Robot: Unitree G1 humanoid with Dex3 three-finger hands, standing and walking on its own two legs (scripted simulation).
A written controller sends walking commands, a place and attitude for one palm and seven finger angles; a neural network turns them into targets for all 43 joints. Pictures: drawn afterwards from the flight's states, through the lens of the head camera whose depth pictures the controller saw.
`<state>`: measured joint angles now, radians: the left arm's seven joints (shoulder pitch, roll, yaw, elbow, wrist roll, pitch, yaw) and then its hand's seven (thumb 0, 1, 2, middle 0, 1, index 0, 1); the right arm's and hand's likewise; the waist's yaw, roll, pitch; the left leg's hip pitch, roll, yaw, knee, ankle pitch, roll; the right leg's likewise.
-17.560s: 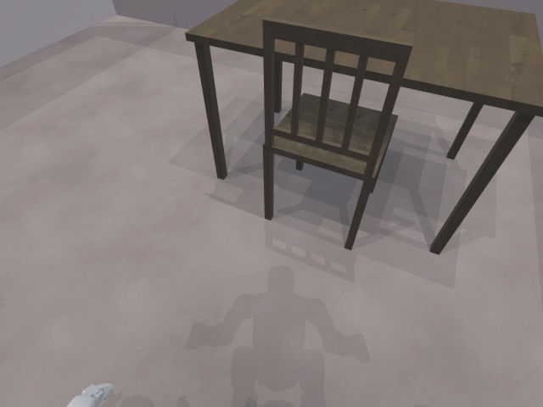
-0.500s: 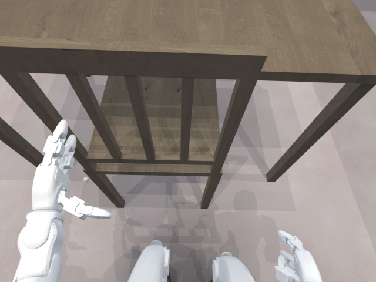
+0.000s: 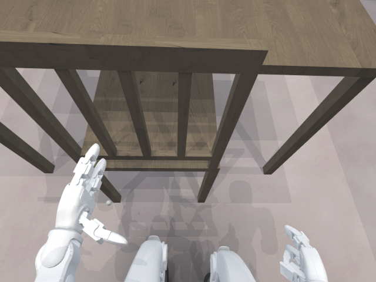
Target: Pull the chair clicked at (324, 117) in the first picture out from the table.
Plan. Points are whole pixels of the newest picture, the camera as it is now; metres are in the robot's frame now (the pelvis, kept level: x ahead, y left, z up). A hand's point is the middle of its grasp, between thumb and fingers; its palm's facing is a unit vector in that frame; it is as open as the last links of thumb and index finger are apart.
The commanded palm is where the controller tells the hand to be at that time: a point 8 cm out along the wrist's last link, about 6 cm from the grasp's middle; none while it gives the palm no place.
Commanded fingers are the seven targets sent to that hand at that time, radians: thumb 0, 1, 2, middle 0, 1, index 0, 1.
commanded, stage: aim the fingers beside a spindle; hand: left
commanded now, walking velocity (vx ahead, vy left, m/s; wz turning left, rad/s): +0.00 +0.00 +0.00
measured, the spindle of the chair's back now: (139, 121) +0.43 +0.13 +0.03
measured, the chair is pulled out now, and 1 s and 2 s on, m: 0.00 0.00 0.00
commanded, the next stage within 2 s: push the fingers through the gap in 0.82 s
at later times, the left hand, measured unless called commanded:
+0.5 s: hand (81, 178) +0.30 +0.21 +0.05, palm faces +0.11 -0.99 -0.09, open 16.9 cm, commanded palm +0.26 +0.26 +0.01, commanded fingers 0.00 -0.50 0.30 -0.06 -0.08 -0.06 -0.08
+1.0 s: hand (104, 197) +0.28 +0.19 -0.02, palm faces -0.03 -1.00 +0.03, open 16.9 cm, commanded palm +0.28 +0.25 +0.01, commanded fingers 0.00 -0.50 0.30 -0.06 -0.08 -0.06 -0.08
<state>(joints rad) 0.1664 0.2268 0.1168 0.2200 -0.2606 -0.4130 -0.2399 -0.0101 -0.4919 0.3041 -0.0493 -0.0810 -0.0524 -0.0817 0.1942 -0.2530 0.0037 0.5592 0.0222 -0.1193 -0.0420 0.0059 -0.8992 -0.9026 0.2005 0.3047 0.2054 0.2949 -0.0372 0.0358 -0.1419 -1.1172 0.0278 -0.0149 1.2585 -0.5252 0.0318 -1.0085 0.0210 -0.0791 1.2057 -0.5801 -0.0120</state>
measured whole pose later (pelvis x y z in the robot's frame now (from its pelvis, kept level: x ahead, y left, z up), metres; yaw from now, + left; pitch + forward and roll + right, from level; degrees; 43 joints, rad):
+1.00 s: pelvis +0.00 +0.00 -0.01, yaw +0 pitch +23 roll -4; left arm 0.08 0.25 0.16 0.31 -0.27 -0.39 -0.26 -0.01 -0.49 0.30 -0.05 -0.08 -0.05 -0.08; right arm 0.18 -0.26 0.01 0.56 0.02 -0.12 -0.04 0.01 -0.90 -0.90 0.20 0.30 0.21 0.29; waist -0.04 0.04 -0.14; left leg -1.15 0.03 -0.02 1.29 -0.53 0.04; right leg -1.04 0.02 -0.08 1.23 -0.58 -0.01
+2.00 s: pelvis -0.01 +0.00 +0.00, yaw -1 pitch +24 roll -4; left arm -0.36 0.31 0.27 0.67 -0.20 -0.44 -0.23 -0.01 -0.50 0.30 -0.05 -0.08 -0.06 -0.08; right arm 0.21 -0.26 0.02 0.63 0.01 -0.04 -0.03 0.00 -0.90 -0.90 0.20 0.30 0.21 0.29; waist -0.08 0.04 -0.14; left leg -1.18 0.03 -0.01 1.27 -0.51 0.04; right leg -1.07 0.03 -0.07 1.21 -0.56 -0.01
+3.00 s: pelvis -0.01 +0.00 +0.00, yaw -1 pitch +24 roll -4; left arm -0.41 0.32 0.27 0.73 -0.17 -0.50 -0.17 -0.01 -0.48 0.31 -0.25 -0.67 -0.25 -0.67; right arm 0.22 -0.25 0.02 0.63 0.00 0.01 0.00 0.00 -0.90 -0.90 0.20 0.30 0.20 0.29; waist -0.08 0.04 -0.15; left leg -1.17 0.03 -0.01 1.27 -0.51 0.04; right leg -1.07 0.03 -0.07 1.21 -0.56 -0.01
